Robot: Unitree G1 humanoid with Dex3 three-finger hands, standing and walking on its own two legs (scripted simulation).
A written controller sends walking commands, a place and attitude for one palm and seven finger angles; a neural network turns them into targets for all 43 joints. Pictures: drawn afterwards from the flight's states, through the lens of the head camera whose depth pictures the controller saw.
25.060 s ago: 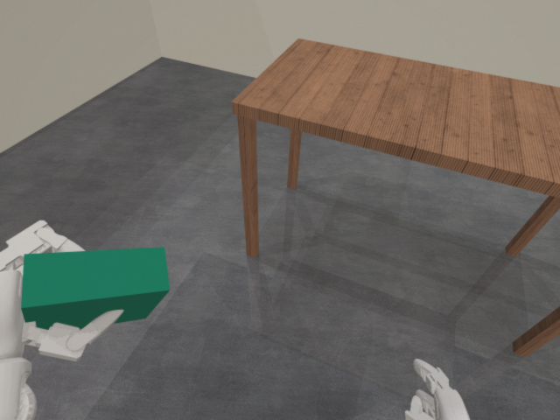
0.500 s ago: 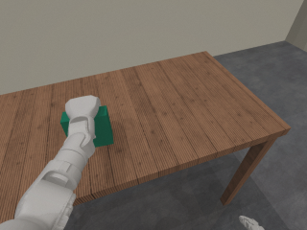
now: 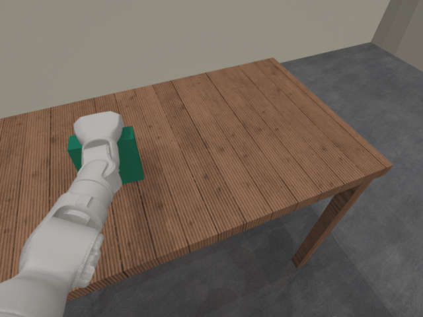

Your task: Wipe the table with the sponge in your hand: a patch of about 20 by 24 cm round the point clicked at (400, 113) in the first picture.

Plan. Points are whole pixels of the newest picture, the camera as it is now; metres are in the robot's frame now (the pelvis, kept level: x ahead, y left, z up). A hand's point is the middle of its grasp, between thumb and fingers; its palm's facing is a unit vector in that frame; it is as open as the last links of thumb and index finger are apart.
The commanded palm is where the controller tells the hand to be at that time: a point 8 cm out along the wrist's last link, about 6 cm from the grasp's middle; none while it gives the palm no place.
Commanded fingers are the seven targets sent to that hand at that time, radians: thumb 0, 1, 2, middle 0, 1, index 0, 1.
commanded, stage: wipe back along the third lane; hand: left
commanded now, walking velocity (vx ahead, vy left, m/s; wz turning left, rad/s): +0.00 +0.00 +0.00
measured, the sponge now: (111, 165) +0.43 +0.23 +0.03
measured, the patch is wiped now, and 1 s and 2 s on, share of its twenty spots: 1.00 1.00 1.00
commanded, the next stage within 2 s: none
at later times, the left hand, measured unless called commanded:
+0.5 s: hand (107, 156) +0.42 +0.22 +0.07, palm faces +0.00 -0.03 -1.00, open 9.0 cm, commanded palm +0.37 +0.21 +0.10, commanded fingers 0.00 0.10 1.30 -1.20 -1.60 -1.20 -1.60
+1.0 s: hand (109, 177) +0.37 +0.20 +0.08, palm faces +0.05 -0.06 -1.00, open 9.0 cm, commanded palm +0.32 +0.19 +0.10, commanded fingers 0.00 0.10 1.30 -1.20 -1.60 -1.20 -1.60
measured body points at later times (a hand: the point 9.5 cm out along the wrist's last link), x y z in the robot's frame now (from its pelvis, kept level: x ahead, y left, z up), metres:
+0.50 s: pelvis +0.02 +0.02 +0.01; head +0.02 +0.00 +0.46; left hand +0.42 +0.22 +0.13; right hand +0.17 -0.22 -0.11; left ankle +0.03 +0.12 -0.73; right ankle -0.01 -0.10 -0.73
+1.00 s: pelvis +0.04 +0.01 +0.01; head +0.01 -0.02 +0.46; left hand +0.36 +0.20 +0.13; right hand +0.25 -0.21 -0.08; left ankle +0.03 +0.12 -0.73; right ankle -0.01 -0.10 -0.73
